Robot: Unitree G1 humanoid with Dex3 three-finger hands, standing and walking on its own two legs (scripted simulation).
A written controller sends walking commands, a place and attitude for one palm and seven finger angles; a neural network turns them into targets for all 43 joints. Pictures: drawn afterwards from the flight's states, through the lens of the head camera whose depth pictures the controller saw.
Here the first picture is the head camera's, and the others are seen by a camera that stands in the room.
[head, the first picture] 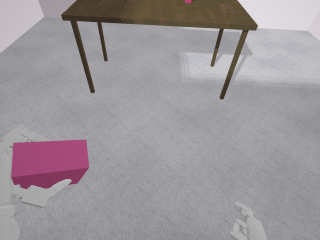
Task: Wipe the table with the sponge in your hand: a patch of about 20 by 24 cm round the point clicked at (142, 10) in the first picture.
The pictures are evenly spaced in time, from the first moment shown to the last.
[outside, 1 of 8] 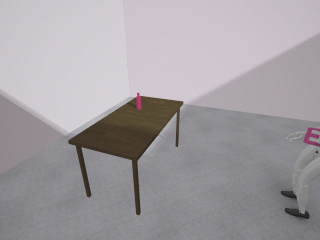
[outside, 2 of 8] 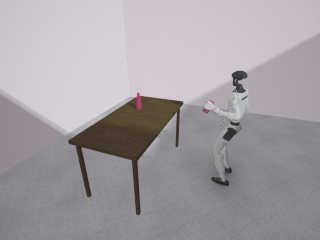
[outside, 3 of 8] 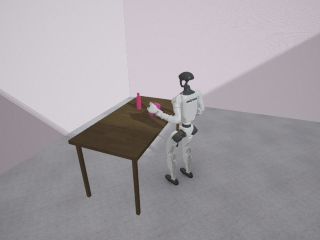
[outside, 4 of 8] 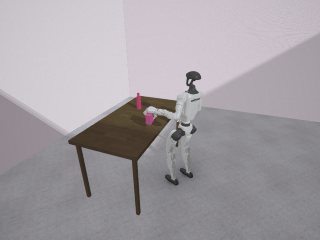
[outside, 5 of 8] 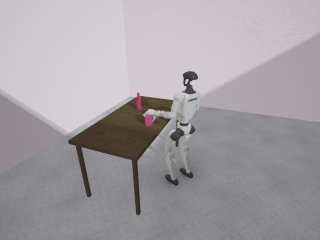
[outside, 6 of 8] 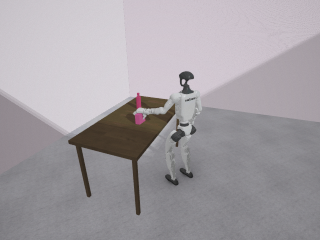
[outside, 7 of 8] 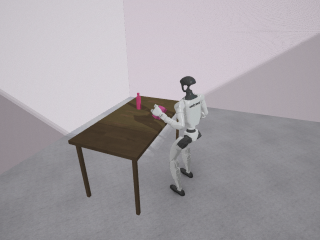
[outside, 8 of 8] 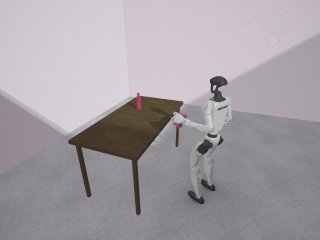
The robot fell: no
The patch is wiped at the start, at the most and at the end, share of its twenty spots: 0.00 0.90 0.90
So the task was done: yes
